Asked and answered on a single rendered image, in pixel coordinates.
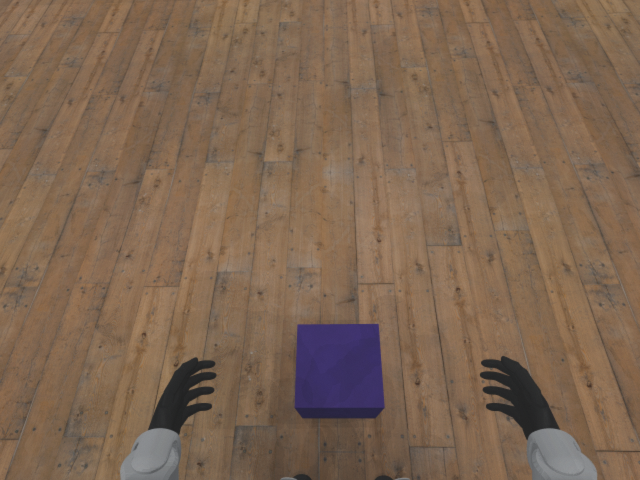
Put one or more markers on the robot right forearm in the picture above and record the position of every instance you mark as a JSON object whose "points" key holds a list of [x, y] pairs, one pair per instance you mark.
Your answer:
{"points": [[555, 455]]}

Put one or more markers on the robot right hand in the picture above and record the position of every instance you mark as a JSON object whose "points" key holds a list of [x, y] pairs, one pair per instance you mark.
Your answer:
{"points": [[531, 409]]}

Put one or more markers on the carton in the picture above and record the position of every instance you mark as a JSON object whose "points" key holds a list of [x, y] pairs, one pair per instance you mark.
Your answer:
{"points": [[338, 371]]}

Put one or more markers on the robot left forearm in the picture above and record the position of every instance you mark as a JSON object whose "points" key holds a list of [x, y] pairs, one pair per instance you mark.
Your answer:
{"points": [[155, 455]]}

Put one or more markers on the robot left hand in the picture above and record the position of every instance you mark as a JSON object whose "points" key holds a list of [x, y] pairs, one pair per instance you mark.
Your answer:
{"points": [[172, 410]]}

